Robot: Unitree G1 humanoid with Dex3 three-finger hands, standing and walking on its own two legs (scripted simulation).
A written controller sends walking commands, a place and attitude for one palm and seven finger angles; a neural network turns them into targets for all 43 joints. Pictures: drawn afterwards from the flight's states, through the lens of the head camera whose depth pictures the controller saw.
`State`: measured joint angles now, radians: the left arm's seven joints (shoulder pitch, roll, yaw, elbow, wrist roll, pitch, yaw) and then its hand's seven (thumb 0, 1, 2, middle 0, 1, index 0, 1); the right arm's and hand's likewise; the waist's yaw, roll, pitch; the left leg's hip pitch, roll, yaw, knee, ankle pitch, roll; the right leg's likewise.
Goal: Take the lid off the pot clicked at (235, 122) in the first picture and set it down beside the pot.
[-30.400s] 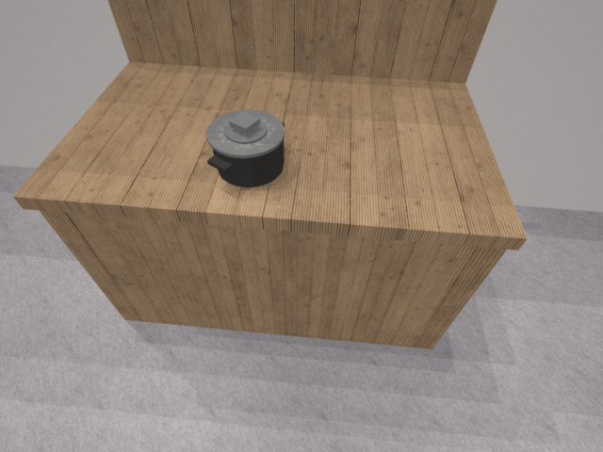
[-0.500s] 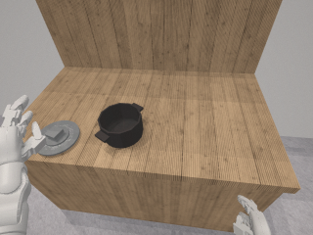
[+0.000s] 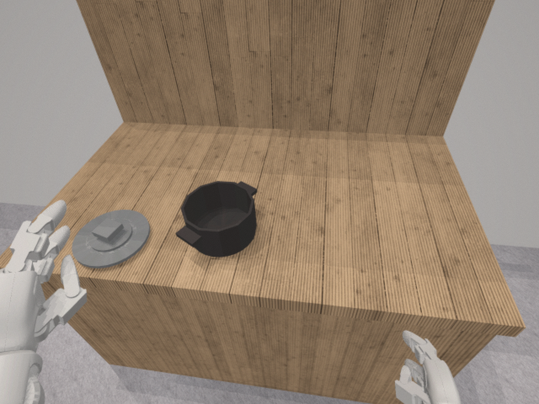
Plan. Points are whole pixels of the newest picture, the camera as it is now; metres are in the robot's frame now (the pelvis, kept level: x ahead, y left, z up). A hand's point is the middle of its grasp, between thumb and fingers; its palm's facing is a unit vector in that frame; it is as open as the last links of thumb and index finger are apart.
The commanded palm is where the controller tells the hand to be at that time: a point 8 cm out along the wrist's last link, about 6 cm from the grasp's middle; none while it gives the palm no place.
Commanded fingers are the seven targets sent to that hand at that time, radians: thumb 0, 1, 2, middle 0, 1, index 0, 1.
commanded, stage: draw the hand back to the body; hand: left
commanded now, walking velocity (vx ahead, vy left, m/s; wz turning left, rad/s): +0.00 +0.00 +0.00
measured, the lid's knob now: (108, 229) +0.48 +0.44 -0.07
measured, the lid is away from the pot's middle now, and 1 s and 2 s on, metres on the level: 0.26 0.26 0.26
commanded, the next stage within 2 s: step back with the hand held close in 0.18 s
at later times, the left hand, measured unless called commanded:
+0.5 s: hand (50, 296) +0.18 +0.27 +0.15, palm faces +0.34 -0.84 -0.42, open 7.4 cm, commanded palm +0.12 +0.31 +0.17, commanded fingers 0.00 0.90 0.90 -0.20 -0.30 -0.20 -0.30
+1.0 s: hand (20, 351) +0.13 +0.28 +0.14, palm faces +0.31 -0.84 -0.45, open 7.4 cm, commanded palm +0.07 +0.32 +0.17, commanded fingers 0.00 0.90 0.90 -0.20 -0.30 -0.20 -0.30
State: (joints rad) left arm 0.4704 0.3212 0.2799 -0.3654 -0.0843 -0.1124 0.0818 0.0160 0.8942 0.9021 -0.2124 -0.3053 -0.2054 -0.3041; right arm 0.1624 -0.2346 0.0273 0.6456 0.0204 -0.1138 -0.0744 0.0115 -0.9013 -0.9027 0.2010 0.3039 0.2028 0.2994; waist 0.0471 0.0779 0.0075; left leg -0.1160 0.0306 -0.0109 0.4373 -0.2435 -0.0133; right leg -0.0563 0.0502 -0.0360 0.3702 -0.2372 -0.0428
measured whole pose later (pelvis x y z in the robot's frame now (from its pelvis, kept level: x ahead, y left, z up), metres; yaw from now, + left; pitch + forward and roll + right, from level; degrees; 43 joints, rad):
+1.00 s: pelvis -0.07 +0.04 -0.02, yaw -1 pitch +0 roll -2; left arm 0.63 0.38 0.37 -0.61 -0.05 -0.22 0.09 0.01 0.89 0.90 -0.21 -0.31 -0.21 -0.30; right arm 0.21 -0.19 0.02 0.55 0.01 -0.10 -0.05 0.01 -0.90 -0.90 0.20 0.30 0.21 0.30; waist 0.01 0.00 0.05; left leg -0.41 0.00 0.02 0.66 -0.30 0.04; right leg -0.34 -0.02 -0.07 0.56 -0.22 0.01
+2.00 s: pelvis -0.17 +0.02 -0.03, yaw +0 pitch +0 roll -1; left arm 0.60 0.42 0.40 -0.66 -0.05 -0.29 0.10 0.01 0.89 0.90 -0.22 -0.31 -0.21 -0.31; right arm 0.22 -0.18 -0.01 0.62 0.01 -0.11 -0.03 0.01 -0.90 -0.90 0.20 0.30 0.21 0.30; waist -0.04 -0.08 -0.01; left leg -0.41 0.01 -0.01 0.86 -0.45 -0.02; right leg -0.42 -0.04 -0.05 0.69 -0.28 0.01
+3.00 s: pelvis -0.37 +0.05 -0.04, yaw +3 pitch +1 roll +0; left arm 0.27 0.23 0.25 0.04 0.05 -0.01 0.06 0.00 0.90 0.90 -0.20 -0.30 -0.20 -0.30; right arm 0.30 -0.21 -0.02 0.66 -0.05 -0.04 0.01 0.01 -0.90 -0.90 0.20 0.30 0.20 0.30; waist -0.05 -0.05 -0.06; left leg -0.36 -0.09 0.00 0.80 -0.46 0.09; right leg -0.63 0.03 0.03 1.29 -0.51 0.00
